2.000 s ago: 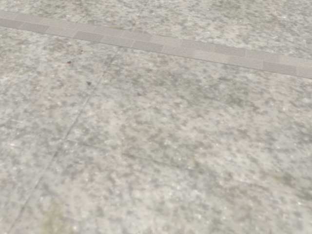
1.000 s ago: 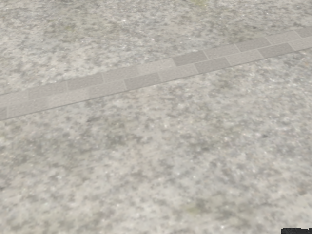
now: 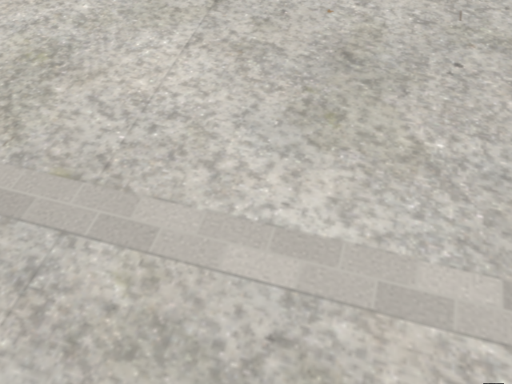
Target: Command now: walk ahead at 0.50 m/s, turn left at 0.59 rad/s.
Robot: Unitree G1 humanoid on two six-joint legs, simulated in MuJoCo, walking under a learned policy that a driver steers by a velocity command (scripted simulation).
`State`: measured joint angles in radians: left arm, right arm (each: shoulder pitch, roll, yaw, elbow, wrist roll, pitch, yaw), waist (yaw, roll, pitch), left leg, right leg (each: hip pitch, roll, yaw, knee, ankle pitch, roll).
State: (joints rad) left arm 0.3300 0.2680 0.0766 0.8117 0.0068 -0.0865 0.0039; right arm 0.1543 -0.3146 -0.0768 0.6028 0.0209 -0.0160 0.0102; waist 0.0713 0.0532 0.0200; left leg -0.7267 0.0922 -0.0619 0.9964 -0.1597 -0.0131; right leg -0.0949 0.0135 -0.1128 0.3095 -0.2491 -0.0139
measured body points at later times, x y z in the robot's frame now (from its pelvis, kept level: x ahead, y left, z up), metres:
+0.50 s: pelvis +0.28 +0.08 +0.00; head +0.31 +0.10 +0.45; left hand +0.40 +0.38 -0.09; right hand +0.43 -0.16 -0.10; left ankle +0.23 +0.15 -0.74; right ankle +0.48 -0.05 -0.68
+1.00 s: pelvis +0.44 +0.10 -0.01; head +0.48 +0.09 +0.44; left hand +0.58 +0.38 -0.11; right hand +0.61 -0.17 -0.11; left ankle +0.48 +0.26 -0.71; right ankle +0.53 +0.01 -0.74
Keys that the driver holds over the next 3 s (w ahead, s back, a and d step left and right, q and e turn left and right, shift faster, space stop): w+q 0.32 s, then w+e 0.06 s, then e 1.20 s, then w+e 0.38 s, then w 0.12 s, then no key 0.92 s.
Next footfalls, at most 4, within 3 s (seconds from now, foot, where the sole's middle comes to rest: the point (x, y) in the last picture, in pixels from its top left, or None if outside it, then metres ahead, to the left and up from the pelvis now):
0.20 left None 0.27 0.15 -0.78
0.66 right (283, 346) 0.57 0.02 -0.78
1.08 left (197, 354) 0.54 0.24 -0.78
1.52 right None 0.45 -0.01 -0.78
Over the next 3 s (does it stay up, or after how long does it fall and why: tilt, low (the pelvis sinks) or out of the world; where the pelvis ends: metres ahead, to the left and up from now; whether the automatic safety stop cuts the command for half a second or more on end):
stays up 0.71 -0.08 -0.01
